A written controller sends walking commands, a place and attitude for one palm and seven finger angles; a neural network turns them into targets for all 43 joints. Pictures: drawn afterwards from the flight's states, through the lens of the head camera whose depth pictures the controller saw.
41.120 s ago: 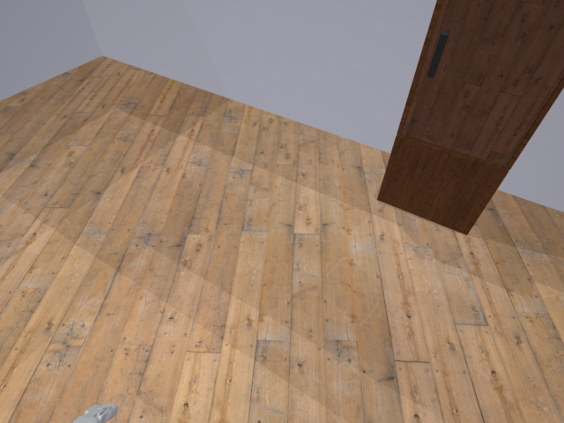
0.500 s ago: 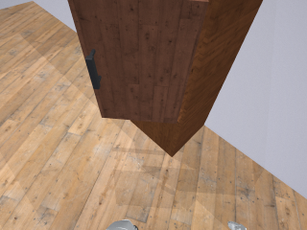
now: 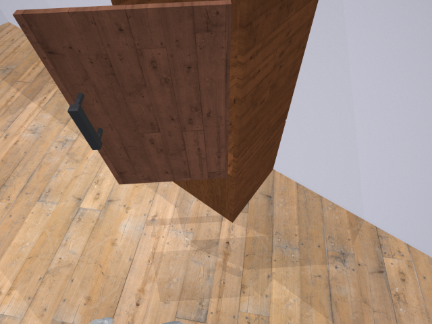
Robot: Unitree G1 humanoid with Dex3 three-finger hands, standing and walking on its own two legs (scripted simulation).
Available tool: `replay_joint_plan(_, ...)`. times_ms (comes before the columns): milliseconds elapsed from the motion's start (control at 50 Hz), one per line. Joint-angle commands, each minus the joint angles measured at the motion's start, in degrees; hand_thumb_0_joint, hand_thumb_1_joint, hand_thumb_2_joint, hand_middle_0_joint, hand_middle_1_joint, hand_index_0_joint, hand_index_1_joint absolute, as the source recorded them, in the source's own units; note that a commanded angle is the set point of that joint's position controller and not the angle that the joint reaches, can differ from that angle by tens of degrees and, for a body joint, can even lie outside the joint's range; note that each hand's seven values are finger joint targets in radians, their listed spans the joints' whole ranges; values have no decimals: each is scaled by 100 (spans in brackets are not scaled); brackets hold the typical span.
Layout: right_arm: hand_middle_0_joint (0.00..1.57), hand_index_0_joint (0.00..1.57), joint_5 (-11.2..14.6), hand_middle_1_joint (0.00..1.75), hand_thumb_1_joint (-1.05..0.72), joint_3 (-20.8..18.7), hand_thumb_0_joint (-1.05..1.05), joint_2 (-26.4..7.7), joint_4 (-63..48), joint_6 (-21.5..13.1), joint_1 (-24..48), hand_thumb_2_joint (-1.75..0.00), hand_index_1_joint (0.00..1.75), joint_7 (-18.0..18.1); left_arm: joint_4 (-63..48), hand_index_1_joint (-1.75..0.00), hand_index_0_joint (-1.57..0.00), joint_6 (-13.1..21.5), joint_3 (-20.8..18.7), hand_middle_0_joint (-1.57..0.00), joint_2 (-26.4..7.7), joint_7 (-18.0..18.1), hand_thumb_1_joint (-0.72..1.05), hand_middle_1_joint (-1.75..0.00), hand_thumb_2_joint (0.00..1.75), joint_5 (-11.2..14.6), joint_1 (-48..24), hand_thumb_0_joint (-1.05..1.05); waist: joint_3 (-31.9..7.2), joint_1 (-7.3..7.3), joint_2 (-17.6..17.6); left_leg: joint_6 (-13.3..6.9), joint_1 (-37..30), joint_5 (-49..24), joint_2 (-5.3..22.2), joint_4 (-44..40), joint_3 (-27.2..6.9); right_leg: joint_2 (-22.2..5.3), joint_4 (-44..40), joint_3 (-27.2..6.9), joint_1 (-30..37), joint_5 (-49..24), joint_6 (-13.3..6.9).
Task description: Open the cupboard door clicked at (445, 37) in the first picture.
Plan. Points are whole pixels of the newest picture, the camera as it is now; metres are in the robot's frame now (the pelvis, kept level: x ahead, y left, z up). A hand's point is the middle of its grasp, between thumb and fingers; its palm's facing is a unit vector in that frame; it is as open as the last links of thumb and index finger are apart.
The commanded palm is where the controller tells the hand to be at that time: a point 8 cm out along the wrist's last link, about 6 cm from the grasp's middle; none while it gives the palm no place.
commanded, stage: come to a stop and stand still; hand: left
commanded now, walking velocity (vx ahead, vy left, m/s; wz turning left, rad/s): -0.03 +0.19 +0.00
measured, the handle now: (88, 122) +0.55 +0.35 +0.01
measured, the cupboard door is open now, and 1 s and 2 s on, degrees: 40 40 40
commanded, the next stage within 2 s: look again from close up in 1.12 s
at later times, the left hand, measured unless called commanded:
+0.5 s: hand out of the picture -0.04 +0.21 -0.18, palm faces +0.13 -0.97 -0.22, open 7.4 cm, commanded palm none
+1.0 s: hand out of the picture -0.02 +0.20 -0.17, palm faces +0.04 -0.99 -0.17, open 7.3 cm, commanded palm none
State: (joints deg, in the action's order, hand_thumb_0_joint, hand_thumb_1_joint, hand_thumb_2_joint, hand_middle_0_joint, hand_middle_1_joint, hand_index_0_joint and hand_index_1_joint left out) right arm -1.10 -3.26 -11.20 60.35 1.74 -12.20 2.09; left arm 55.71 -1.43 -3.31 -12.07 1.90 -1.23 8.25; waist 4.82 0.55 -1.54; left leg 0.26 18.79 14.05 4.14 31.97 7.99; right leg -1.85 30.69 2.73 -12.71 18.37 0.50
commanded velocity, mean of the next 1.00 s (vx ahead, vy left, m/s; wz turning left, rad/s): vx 0.01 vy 0.04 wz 0.00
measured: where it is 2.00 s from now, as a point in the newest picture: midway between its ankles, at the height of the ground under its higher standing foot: outside the picture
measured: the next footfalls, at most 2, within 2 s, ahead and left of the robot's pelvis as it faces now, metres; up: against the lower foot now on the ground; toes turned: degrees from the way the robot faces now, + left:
left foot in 0.42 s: +0.08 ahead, +0.18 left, +0.00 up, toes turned +5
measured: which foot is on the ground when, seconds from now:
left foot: down 0.00-0.00, up 0.02-0.40, down 0.42-1.00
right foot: down 0.00-1.00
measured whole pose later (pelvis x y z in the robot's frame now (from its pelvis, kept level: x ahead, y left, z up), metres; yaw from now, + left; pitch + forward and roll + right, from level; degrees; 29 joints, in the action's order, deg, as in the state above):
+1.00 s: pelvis -0.02 +0.03 +0.01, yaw +0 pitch -2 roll +0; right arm -0.8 0.2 -7.5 66.3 -0.7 -16.9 2.4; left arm 65.7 -0.5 -0.9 -8.8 1.9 -0.7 14.2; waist 2.9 -0.4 1.7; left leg -1.2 6.6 15.5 -0.2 23.6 3.8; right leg -3.8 23.7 1.3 -8.0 14.0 2.8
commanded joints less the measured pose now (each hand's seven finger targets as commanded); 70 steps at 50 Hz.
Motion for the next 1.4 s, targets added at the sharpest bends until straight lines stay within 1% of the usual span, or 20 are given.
replay_joint_plan(0, 20, 20, 65, 30, -90, -85, 0, -307, -425, 76, -46, -90, 30, -88, 5, -30, -20, 187, -38, -20, -976, 54, 90, -30, 90, -19, 714, 0, -894, -188, 1062, 162, 304, 2003, -322, 1701, -724, -2118, -878, -1319, 670, -4969, -1155)
replay_joint_plan(20, 20, 20, 31, 30, -90, -82, 0, -306, -383, 125, 12, -90, 30, -68, 25, -30, -20, 193, -61, -20, -871, 83, 90, -30, 90, -20, 640, 0, -731, -169, 1455, 162, 575, 1980, -247, 2070, -867, -1894, -791, -1302, 697, -5205, -1151)
replay_joint_plan(60, 20, 20, 51, 30, -90, -98, 0, -442, -266, 154, -35, -90, 30, -61, 36, -30, -20, 175, -49, -20, -815, 99, 90, -30, 90, 31, 534, 0, -627, -134, 1402, 246, 794, 1584, -268, 2448, -906, -1706, -715, -1096, 964, -5446, -1030)
replay_joint_plan(100, 20, 20, 59, 30, -90, -90, 0, -427, -208, 159, -15, -90, 30, -102, 17, -30, -20, 190, -70, -20, -843, 95, 90, -30, 90, 27, 551, 0, -475, -150, 1068, 293, 867, 1285, -295, 2524, -918, -1608, -792, -951, 955, -4976, -919)
replay_joint_plan(180, 20, 20, 45, 30, -90, -99, 0, -419, -260, 151, 91, -90, 30, -145, 45, -30, -20, 193, -143, -20, -834, 96, 90, -30, 90, -4, 708, 0, -341, -274, 1127, 325, 797, 1157, -317, 2118, -884, -1666, -1043, -1100, 907, -3708, -957)
replay_joint_plan(280, 20, 20, 47, 30, -90, -58, 0, -314, -329, 53, 72, -90, 30, -167, 98, -30, -20, 183, -186, -20, -957, 52, 90, -30, 90, -56, 690, 0, -306, -263, 1170, 244, 190, 1151, -404, 867, -672, -1637, -1145, -1213, 615, -2585, -1023)
replay_joint_plan(340, 20, 20, 41, 30, -90, -13, 0, -278, -160, -48, -314, -90, 30, -136, 181, -30, -20, 171, -138, -20, -863, 16, 90, -30, 90, 5, 532, 0, -457, -43, 1209, 191, -1018, 20, -551, -666, -480, -1224, -837, -925, 95, -1987, -650)
replay_joint_plan(360, 20, 20, 48, 30, -90, -17, 0, -369, -109, -102, -473, -90, 30, -129, 158, -30, -20, 154, -107, -20, -732, 0, 90, -30, 90, 28, 468, 0, -503, 18, 913, 125, -1478, -366, -350, -1039, -636, -980, -563, -739, -223, -1428, -453)
replay_joint_plan(400, 20, 20, -10, 30, -90, -60, 0, -905, -180, -170, -403, -90, 30, -65, 160, -30, -20, 96, 10, -20, -261, -39, 90, -30, 90, 91, 698, 0, -694, -114, -679, -475, -1434, -1315, 920, -1273, -1967, -301, -29, -49, -418, -42, -29)
replay_joint_plan(420, 20, 20, -38, 30, -90, -42, 0, -957, -236, -117, -157, -90, 30, -38, 216, -30, -20, 73, 39, -20, -182, -30, 90, -30, 90, 67, 705, 0, -454, -164, -516, -674, -804, -821, 1093, -1503, -1892, -241, 57, 15, -109, 447, -4)
replay_joint_plan(440, 20, 20, -52, 30, -90, 4, 0, -921, -284, -106, -16, -90, 30, -23, 226, -30, -20, 83, 60, -20, -103, -48, 90, -30, 90, 34, 713, 0, -137, -225, -55, -604, -343, -251, 902, -1555, -1712, -197, -77, -45, 21, 265, -35)
replay_joint_plan(460, 20, 20, -41, 30, -90, 24, 0, -797, -242, -140, 115, -90, 30, -13, 357, -30, -20, 28, 79, -20, -90, -57, 90, -30, 90, 9, 688, 0, 1, -240, -685, -494, -305, -41, 665, -1747, -1618, -241, -177, 2, 65, -37, -21)
replay_joint_plan(500, 20, 20, -2, 30, -90, 101, 0, -671, -221, -147, 113, -90, 30, 7, 460, -30, -20, 41, 105, -20, -234, -79, 90, -30, 90, 10, 758, 0, 96, -223, -774, -364, -386, -257, 458, -1651, -1374, -244, -427, -133, 153, -463, -43)
replay_joint_plan(600, 20, 20, 51, 30, -90, 133, 0, -523, -67, -190, -193, -90, 30, 1, 709, -30, -20, 125, 181, -20, -275, -68, 90, -30, 90, 19, 878, 0, -13, -119, 304, -160, -734, -198, 165, -1386, -1099, -412, -992, -390, 190, -909, -54)
replay_joint_plan(900, 20, 20, 42, 30, -90, 227, 0, -308, 376, -314, -687, -90, 30, 63, 905, -30, -20, 167, 199, -20, -121, 6, 90, -30, 90, 64, 1024, 0, -133, -120, 41, -126, -1029, -1516, 190, -1316, -969, -430, -909, -298, 438, -1403, -67)
replay_joint_plan(1180, 20, 20, 51, 30, -90, 212, 0, -150, 528, -312, -960, -90, 30, 77, 882, -30, -20, 177, 195, -20, -67, 30, 90, -30, 90, 78, 1052, 0, -70, -111, 221, -142, -1014, -1372, 180, -1302, -938, -417, -952, -298, 478, -1457, -92)
replay_joint_plan(1200, 20, 20, 131, 30, -90, 223, 0, -458, 56, -421, -412, -90, 30, -27, 963, -30, -20, 359, 280, -20, -283, 269, 90, -30, 90, -7, 1332, 0, -123, -201, -97, 7, -703, -2576, 274, -130, -758, -704, -726, -596, 285, -3399, -109)
replay_joint_plan(1220, 20, 20, 58, 30, -90, 223, 0, -179, -62, -402, -777, -90, 30, -58, 718, -30, -20, 394, 215, -20, -477, 215, 90, -30, 90, 31, 1246, 0, -429, -2, -223, -37, -634, -975, 47, -447, -816, -745, -483, -529, 510, -2618, -236)
replay_joint_plan(1280, 20, 20, 21, 30, -90, 275, 0, -221, -79, -409, -940, -90, 30, -72, 664, -30, -20, 339, 284, -20, -250, 97, 90, -30, 90, 32, 1120, 0, -524, -40, -383, -201, -599, -1111, 229, -697, -955, -360, -360, -269, 369, -953, -251)
replay_joint_plan(1380, 20, 20, 26, 30, -90, 270, 0, -302, -144, -399, -869, -90, 30, -37, 629, -30, -20, 294, 300, -20, -157, 41, 90, -30, 90, 43, 1035, 0, -212, -32, 132, -258, -658, -1212, 222, -781, -1003, -320, -333, -304, 96, -994, -217)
